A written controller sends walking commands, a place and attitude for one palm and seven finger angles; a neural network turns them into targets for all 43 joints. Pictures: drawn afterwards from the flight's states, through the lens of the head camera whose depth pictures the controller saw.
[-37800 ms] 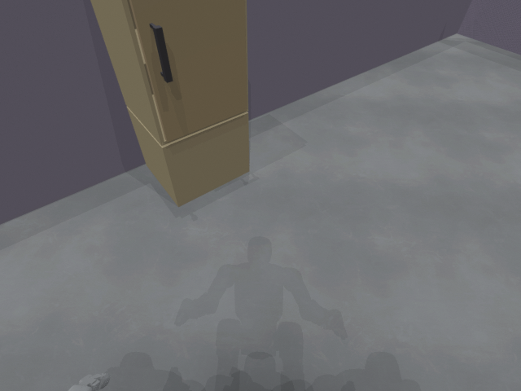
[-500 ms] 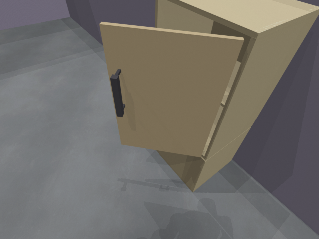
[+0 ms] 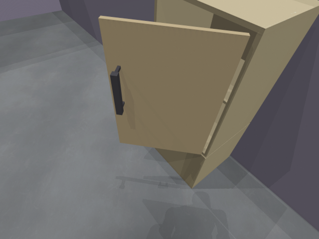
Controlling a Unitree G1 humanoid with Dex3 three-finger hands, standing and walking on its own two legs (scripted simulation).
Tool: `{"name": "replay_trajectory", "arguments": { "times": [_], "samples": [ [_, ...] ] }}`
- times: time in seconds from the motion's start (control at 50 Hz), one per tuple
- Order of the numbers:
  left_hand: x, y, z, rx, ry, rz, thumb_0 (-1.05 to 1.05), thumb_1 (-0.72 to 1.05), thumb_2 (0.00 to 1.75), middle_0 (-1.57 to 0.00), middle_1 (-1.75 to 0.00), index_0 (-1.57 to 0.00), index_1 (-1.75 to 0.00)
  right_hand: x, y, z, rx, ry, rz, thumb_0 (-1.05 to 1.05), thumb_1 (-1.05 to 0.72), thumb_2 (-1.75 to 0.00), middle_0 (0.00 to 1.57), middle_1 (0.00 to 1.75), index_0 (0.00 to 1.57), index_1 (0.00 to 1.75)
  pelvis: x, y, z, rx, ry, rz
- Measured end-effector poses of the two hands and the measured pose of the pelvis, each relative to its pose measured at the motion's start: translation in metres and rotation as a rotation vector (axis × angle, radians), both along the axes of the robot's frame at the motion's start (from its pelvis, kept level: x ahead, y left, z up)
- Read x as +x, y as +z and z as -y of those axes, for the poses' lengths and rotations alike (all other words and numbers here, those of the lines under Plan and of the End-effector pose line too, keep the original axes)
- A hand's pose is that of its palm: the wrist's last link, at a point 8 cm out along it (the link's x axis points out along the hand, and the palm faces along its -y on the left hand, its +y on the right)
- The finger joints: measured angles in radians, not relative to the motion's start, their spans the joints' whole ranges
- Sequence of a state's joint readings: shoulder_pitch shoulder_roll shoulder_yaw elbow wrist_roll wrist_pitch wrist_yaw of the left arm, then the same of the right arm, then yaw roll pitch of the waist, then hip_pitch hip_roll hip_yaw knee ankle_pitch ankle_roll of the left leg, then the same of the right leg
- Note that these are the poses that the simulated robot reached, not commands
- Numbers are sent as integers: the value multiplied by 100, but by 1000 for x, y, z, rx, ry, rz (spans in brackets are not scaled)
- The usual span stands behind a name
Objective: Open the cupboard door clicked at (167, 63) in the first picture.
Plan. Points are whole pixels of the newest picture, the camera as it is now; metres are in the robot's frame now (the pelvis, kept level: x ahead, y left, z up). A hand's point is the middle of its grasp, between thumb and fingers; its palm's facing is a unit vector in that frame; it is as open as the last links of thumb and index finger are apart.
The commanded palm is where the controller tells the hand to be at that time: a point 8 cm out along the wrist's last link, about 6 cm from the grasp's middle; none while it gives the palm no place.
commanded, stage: come to a stop and stand still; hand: left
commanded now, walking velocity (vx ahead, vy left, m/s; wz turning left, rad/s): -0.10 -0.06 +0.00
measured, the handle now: (119, 91) +0.57 +0.19 +0.03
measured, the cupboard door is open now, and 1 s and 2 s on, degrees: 43 43 43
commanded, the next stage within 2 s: look again from close up in 1.24 s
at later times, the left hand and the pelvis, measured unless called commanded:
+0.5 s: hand out of the picture +0.10 +0.17 -0.16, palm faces -0.05 -0.97 -0.25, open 7.4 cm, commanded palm none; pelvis +0.01 -0.01 +0.00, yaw -3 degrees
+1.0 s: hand out of the picture +0.01 +0.14 -0.16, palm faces -0.03 -0.98 -0.20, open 7.4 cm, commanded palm none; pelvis +0.01 -0.04 +0.01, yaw -1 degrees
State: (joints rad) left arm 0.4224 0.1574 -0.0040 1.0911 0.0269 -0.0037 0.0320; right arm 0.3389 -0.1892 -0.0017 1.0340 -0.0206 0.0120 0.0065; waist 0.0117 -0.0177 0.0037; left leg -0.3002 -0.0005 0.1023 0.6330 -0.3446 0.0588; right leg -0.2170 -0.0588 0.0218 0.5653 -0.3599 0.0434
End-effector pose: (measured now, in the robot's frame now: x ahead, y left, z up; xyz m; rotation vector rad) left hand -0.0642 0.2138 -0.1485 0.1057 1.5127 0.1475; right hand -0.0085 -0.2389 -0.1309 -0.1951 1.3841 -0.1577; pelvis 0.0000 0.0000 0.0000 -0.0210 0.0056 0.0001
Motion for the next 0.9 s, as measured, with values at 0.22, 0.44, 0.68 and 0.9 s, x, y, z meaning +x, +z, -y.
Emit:
{"name": "replay_trajectory", "arguments": {
  "times": [0.22,0.44,0.68,0.9],
  "samples": [
    [96,16,-30,85,-60,146,1,91,90,-20,-30,-20,-30,22,-17,-34,52,-41,11,2,-94,-90,20,30,20,30,21,1,-15,15,-22,-19],
    [160,24,-18,101,-144,307,0,91,90,-20,-30,-20,-30,40,-10,-8,31,-66,96,1,-92,-90,20,30,20,30,10,3,2,34,-47,-24],
    [130,23,12,56,-128,274,0,93,90,-21,-30,-21,-30,39,-1,12,40,-38,107,0,-91,-90,20,30,20,30,1,9,23,34,-38,-3],
    [80,21,19,49,-92,136,1,91,90,-20,-30,-20,-30,24,0,22,43,-24,27,0,-91,-90,20,30,20,29,4,14,34,33,-29,-4]
  ]
}}
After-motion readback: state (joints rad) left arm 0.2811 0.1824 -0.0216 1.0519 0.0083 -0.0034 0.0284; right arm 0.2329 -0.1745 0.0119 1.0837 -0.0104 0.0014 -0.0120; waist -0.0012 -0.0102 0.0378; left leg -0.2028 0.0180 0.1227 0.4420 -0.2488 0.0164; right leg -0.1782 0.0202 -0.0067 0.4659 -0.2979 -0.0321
